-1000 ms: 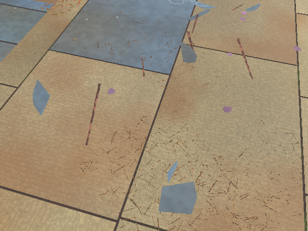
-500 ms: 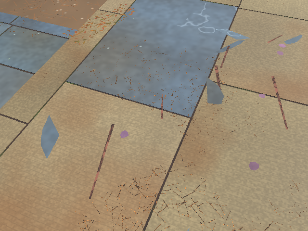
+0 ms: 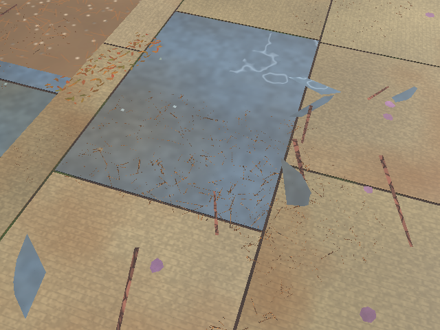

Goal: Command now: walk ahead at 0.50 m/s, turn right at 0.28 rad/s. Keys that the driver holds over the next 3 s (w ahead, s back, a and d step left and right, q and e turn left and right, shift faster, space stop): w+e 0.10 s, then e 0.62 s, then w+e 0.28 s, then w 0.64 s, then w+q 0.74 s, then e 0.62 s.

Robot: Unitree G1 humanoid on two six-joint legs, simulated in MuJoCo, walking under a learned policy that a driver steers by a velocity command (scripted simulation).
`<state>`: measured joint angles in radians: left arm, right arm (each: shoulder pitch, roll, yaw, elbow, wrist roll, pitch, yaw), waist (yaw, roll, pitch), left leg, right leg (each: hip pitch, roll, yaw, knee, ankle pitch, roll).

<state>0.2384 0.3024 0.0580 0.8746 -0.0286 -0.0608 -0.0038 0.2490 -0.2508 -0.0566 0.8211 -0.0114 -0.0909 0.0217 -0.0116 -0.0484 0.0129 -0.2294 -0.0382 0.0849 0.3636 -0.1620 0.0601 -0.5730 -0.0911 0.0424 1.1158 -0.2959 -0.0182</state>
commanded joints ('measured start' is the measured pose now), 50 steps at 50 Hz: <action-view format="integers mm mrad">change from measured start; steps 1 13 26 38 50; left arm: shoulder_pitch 32 -125 -81 -99 -148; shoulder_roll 47 58 157 141 65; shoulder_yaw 17 27 63 60 42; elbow -49 -184 -269 -318 -359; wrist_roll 4 29 36 11 10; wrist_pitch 14 5 49 104 54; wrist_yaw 7 -63 13 36 -8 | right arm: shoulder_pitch -33 -5 -19 -43 58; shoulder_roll -129 -215 -130 -141 -179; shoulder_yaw -32 -54 -24 -35 -49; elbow -42 0 -93 -122 -133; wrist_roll -9 31 -4 21 -1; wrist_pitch -30 43 73 43 24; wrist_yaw -10 -68 -75 -43 -62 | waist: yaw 27 9 -20 -18 -67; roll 115 145 -29 -111 196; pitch -4 -22 -168 -156 17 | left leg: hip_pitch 42 269 -309 -55 162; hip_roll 290 295 65 14 300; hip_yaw -179 79 -161 -162 -261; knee -245 40 689 100 -194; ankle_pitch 148 761 -229 -62 -199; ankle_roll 163 48 -134 -97 90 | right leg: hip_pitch -105 32 275 264 -261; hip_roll -49 80 -65 17 55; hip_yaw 76 -111 280 443 8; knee -48 -516 -779 -707 -59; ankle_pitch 125 226 537 14 92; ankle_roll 19 -39 -258 -153 70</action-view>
